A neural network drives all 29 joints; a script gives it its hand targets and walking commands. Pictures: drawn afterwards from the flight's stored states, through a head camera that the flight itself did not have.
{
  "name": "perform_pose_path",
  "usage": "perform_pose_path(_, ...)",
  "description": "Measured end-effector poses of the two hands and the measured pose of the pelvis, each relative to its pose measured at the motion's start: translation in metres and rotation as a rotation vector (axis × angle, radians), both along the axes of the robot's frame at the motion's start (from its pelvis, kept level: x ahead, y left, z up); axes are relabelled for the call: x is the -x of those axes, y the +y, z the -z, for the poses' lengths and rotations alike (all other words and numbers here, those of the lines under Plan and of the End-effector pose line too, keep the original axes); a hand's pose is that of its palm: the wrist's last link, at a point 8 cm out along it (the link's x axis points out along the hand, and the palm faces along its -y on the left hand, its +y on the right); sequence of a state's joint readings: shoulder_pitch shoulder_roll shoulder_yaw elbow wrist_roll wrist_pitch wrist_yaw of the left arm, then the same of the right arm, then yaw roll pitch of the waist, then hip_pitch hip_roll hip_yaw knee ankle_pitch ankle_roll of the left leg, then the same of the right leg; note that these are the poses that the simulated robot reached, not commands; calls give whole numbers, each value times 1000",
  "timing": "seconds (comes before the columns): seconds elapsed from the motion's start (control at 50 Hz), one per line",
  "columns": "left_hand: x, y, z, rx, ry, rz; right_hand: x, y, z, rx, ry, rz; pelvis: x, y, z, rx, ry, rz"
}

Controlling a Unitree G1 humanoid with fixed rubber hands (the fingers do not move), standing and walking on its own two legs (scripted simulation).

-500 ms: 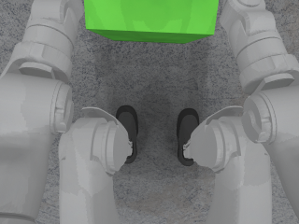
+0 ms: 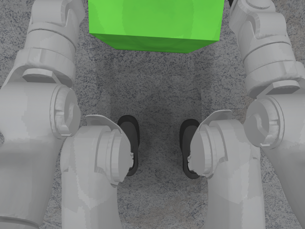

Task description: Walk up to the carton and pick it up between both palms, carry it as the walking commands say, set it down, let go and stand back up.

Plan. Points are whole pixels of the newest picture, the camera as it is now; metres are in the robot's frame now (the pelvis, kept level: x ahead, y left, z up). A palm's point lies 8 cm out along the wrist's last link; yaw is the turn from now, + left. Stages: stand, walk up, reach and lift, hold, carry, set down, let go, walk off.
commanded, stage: reach and lift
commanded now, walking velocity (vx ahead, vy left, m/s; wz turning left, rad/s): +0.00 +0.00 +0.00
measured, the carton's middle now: out of the picture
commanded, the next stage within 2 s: none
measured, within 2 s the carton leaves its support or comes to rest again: leaves its support in 0.28 s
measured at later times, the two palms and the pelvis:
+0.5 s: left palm out of the picture +0.56 +0.17 -0.11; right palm out of the picture +0.55 -0.13 -0.11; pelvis +0.01 -0.01 +0.02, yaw +1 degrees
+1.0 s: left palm out of the picture +0.56 +0.17 -0.05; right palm out of the picture +0.54 -0.13 -0.05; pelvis +0.01 +0.00 +0.06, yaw +0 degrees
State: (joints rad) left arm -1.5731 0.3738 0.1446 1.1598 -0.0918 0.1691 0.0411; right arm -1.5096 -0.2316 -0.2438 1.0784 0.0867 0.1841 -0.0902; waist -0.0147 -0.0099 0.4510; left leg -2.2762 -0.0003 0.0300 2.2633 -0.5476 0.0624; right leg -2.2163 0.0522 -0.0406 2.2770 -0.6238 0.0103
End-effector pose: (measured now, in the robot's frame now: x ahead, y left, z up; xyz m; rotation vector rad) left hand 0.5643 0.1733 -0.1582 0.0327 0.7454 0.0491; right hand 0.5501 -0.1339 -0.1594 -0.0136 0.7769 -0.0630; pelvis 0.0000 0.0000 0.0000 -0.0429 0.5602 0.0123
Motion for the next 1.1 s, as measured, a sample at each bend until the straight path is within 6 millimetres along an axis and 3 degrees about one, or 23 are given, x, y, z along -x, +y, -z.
perform_pose_path(0.26,5,-6,-1,0,-1,2,-2,-4,-7,33,4,25,-4,-1,-2,-3,24,0)
perform_pose_path(0.62,1,-3,-69,-23,-44,-32,3,6,-67,5,-59,104,-6,-5,-33,4,114,-18)
perform_pose_path(0.94,6,-7,-96,-13,-52,-35,6,2,-101,8,-70,116,-9,-2,-56,11,178,-14)
perform_pose_path(1.1,12,-3,-123,-2,-59,-53,10,5,-128,-2,-79,121,-11,-1,-72,14,204,-19)
